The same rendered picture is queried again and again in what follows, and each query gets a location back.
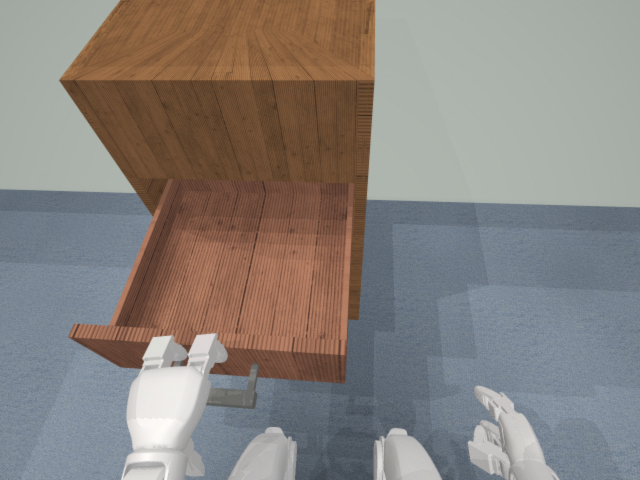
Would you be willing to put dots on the right robot shin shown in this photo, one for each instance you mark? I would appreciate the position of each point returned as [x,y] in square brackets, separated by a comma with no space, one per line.
[397,431]

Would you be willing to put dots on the robot right hand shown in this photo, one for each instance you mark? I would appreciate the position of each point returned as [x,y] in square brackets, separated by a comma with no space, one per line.
[513,441]

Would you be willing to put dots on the handle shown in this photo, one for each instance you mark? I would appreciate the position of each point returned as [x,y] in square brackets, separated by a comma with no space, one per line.
[235,398]

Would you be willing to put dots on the robot right forearm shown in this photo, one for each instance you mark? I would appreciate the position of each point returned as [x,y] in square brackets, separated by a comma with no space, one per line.
[531,470]

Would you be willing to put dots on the robot left hand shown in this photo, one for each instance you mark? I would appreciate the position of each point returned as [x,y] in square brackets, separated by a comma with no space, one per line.
[165,404]

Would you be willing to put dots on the drawer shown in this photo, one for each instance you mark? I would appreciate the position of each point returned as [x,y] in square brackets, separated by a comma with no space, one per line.
[264,264]

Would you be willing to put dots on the cabinet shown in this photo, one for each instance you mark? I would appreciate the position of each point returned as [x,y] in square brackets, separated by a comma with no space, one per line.
[246,90]

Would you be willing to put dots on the right robot thigh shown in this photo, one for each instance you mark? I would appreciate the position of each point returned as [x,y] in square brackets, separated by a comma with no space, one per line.
[402,457]

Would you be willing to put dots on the robot left forearm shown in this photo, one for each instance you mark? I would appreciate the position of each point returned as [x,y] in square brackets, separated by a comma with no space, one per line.
[155,464]

